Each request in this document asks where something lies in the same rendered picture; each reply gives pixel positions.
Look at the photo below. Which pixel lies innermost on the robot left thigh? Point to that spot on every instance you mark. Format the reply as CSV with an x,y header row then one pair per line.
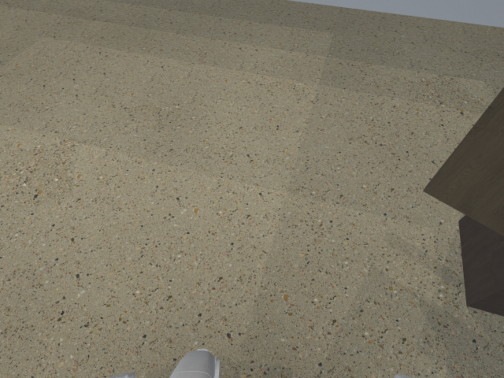
x,y
198,364

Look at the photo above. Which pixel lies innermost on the cupboard door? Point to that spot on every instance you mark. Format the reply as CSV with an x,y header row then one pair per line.
x,y
472,178

